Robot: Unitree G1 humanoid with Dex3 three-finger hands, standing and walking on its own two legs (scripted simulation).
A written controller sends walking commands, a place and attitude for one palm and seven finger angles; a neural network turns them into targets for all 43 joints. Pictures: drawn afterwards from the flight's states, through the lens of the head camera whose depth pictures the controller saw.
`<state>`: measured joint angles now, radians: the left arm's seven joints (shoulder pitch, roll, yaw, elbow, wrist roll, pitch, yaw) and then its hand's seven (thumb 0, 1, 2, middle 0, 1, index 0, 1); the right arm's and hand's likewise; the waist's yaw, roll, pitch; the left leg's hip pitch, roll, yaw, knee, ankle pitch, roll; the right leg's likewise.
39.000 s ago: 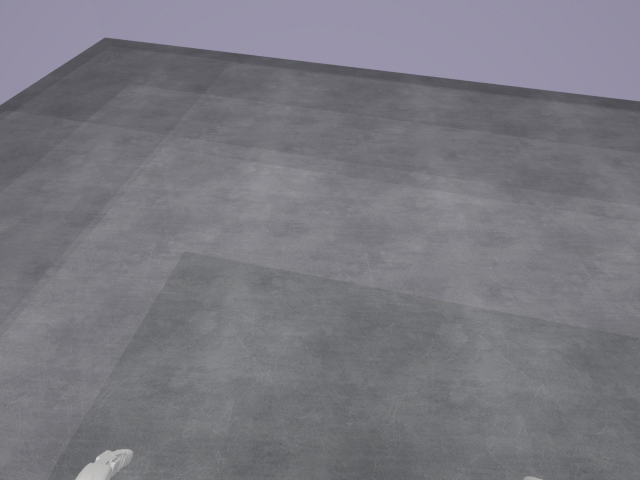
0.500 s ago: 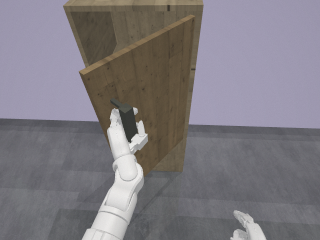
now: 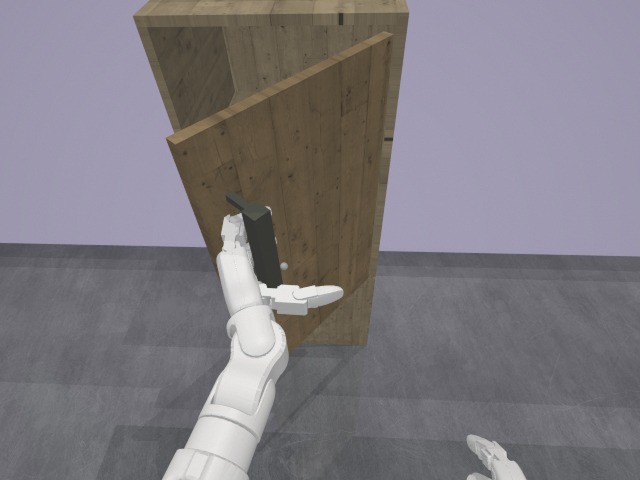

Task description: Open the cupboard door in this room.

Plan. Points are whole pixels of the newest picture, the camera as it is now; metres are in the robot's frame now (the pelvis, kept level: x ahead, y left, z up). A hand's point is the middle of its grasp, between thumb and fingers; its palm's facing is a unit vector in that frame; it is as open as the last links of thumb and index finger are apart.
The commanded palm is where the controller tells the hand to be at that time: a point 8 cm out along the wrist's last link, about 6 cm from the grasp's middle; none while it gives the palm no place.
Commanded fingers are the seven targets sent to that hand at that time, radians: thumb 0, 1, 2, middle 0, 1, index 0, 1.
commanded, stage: open thumb and fingers to let go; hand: left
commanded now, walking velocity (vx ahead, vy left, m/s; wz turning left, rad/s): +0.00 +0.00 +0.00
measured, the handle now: (254, 246) +0.39 +0.11 +0.09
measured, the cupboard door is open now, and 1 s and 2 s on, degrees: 50 51 51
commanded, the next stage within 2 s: slide the hand sideways off the handle in 0.20 s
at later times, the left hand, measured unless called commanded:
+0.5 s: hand (277, 290) +0.32 +0.07 +0.09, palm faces -0.13 -0.98 -0.13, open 16.0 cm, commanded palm +0.31 +0.12 +0.08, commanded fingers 0.00 -0.50 0.30 -0.15 -0.30 -0.15 -0.30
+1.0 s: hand (253, 309) +0.30 +0.10 +0.09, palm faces -0.09 -1.00 -0.01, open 16.2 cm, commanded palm +0.26 +0.16 +0.08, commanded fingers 0.00 -0.50 0.30 -0.15 -0.30 -0.15 -0.30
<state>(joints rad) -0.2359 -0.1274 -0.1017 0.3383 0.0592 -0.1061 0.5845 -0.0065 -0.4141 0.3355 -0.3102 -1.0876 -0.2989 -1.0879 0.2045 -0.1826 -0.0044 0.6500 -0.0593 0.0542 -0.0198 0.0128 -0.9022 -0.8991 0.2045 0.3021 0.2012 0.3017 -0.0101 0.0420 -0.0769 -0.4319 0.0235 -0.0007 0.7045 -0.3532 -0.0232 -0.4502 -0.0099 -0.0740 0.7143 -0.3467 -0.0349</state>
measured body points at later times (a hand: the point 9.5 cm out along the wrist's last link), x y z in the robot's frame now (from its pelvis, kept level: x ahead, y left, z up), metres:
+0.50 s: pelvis -0.01 +0.02 +0.00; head +0.00 +0.00 +0.45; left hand +0.33 +0.12 +0.10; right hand +0.14 -0.21 -0.11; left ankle +0.00 +0.14 -0.72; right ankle +0.01 -0.10 -0.72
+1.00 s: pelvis +0.00 +0.01 +0.00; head +0.00 -0.01 +0.45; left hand +0.29 +0.15 +0.09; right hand +0.16 -0.21 -0.09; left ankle +0.00 +0.14 -0.72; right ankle +0.01 -0.10 -0.72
